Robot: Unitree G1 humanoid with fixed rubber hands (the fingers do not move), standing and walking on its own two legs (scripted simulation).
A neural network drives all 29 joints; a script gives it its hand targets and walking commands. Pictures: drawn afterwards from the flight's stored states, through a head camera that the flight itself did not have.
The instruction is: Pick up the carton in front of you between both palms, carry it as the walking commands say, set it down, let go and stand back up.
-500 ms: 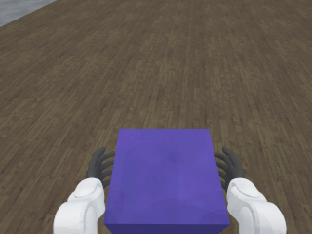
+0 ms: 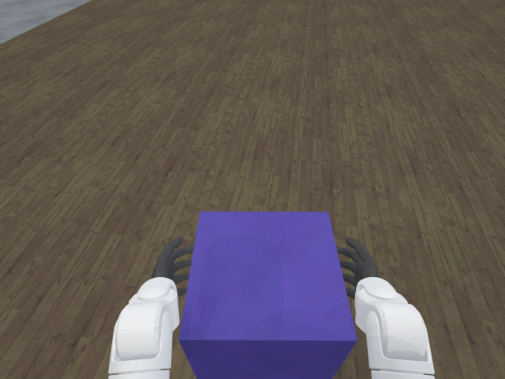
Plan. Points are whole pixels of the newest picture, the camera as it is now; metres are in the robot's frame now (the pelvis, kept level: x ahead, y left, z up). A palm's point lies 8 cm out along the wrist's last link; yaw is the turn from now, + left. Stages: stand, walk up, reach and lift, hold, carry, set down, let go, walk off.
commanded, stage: carry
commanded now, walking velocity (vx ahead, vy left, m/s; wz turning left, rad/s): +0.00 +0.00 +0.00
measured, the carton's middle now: (263, 304) +0.26 +0.00 -0.02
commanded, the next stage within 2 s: hold in 0.76 s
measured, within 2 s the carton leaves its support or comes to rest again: neither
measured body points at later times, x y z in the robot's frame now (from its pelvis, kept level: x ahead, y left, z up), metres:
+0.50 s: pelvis -0.01 +0.00 +0.00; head -0.01 -0.01 +0.45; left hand +0.29 +0.15 +0.03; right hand +0.29 -0.15 +0.03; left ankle -0.05 +0.11 -0.74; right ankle +0.02 -0.10 -0.74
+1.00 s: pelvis -0.03 +0.00 +0.01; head -0.04 +0.00 +0.45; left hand +0.28 +0.15 +0.03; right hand +0.27 -0.15 +0.03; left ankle -0.05 +0.12 -0.74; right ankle +0.01 -0.11 -0.74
